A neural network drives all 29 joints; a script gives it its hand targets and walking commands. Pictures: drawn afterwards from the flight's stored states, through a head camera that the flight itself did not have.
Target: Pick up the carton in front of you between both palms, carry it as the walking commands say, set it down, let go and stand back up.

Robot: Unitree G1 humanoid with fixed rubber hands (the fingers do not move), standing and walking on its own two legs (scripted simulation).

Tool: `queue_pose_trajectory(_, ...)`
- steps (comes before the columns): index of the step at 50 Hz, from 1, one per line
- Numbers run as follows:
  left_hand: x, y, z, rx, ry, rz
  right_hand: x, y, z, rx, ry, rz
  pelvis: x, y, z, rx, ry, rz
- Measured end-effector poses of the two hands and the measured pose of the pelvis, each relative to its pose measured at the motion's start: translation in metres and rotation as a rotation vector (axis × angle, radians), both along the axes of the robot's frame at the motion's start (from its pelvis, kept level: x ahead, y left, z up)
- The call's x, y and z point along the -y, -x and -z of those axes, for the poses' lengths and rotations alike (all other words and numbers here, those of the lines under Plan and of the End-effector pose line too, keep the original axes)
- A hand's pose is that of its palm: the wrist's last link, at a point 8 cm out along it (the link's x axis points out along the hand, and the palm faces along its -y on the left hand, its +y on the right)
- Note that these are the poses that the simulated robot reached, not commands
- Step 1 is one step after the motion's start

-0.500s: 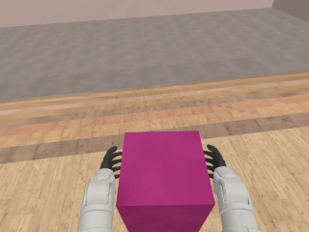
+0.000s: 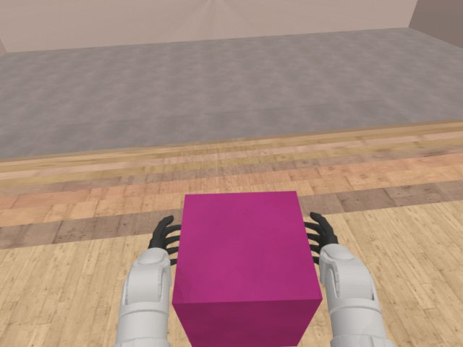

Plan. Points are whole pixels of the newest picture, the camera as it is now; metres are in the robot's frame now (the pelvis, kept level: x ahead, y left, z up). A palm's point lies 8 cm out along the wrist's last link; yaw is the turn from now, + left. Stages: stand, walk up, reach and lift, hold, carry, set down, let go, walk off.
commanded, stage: hold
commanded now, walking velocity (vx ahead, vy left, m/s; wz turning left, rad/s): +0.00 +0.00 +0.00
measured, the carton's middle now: (242, 273) +0.30 +0.00 -0.02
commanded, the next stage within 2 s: carry in 1.16 s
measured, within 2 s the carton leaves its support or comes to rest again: neither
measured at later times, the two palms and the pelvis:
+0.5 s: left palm (159, 253) +0.29 +0.15 +0.05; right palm (329, 250) +0.29 -0.15 +0.05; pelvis +0.00 +0.00 +0.00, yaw +0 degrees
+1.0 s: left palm (159, 255) +0.29 +0.15 +0.05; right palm (328, 250) +0.29 -0.15 +0.05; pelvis +0.00 +0.00 +0.00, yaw +0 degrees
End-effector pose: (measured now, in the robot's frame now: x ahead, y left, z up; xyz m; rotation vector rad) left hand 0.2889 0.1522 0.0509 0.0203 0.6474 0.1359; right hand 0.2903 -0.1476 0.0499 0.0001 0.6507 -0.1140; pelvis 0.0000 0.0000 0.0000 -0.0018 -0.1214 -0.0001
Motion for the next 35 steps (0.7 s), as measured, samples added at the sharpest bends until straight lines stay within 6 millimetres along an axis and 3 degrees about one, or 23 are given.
queue_pose_trajectory(35, 0.0021, -0.0035, -0.0018, 0.0, -0.006, 0.012, 0.0021, 0.0001, 0.0, 0.002, 0.001, 0.008, -0.0009, 0.0007, -0.0005, 0.008, -0.001, 0.001)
